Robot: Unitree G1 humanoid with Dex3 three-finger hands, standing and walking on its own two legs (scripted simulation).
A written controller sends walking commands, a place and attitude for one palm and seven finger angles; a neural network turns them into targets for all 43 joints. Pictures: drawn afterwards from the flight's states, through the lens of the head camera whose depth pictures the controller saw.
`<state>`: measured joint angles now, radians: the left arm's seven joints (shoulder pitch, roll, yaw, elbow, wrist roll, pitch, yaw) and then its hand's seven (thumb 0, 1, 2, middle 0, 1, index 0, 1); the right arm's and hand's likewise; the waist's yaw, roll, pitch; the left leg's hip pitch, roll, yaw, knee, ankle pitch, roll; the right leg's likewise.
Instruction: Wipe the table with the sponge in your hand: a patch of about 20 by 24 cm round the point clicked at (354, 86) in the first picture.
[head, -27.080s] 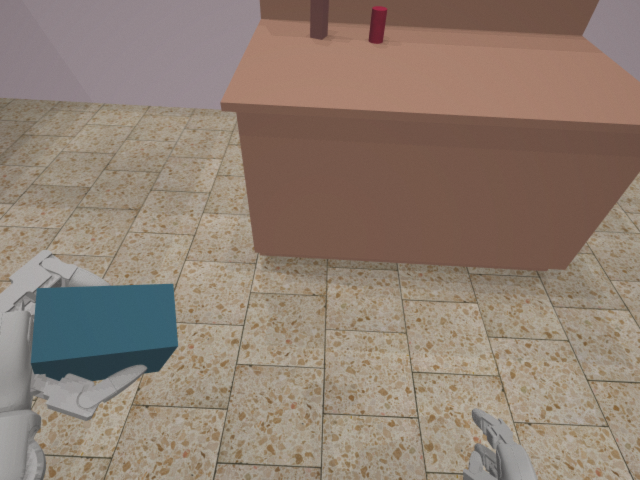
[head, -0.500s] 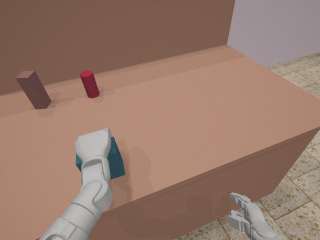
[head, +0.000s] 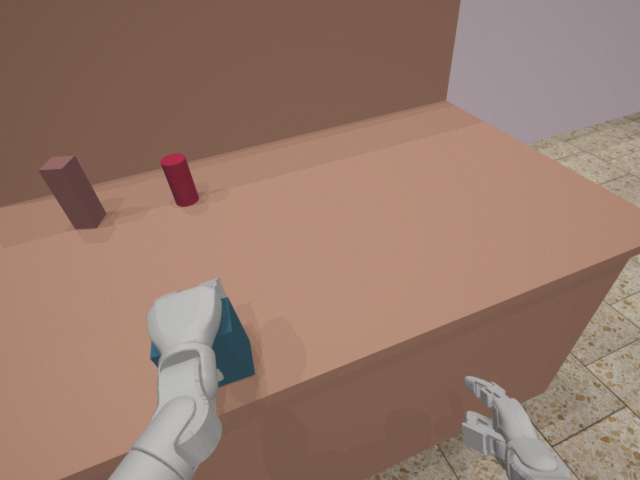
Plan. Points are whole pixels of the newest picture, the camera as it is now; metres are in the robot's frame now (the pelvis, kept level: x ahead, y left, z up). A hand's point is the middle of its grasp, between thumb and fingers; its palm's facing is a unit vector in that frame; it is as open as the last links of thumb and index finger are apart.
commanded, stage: slide back across to the middle lane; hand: left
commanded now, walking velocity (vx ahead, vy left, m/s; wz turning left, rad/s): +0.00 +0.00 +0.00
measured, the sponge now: (209, 355) +0.28 +0.20 +0.01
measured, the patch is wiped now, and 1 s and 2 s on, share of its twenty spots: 1.00 1.00 1.00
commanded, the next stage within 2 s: wipe forward along the middle lane in 0.76 s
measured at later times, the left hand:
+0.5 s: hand (182, 357) +0.25 +0.22 +0.06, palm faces +0.06 -0.17 -0.98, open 10.4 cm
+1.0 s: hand (154, 371) +0.23 +0.25 +0.05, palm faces +0.03 -0.12 -0.99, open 10.4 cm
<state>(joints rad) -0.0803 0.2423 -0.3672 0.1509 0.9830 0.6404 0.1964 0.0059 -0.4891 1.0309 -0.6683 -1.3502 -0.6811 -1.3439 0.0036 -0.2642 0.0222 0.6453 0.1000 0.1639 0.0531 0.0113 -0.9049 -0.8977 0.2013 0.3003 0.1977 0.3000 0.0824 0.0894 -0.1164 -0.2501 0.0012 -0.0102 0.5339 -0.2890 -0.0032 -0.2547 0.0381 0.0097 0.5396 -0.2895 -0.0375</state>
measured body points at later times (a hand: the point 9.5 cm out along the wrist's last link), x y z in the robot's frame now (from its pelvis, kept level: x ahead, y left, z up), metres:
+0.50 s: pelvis +0.00 +0.00 +0.00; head -0.04 -0.04 +0.45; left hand +0.24 +0.22 +0.11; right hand +0.25 -0.21 -0.06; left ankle +0.00 +0.12 -0.73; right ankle +0.00 -0.10 -0.73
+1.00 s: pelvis -0.01 +0.00 +0.00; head -0.04 -0.04 +0.45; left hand +0.22 +0.25 +0.11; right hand +0.24 -0.21 -0.07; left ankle +0.00 +0.12 -0.73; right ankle +0.00 -0.10 -0.73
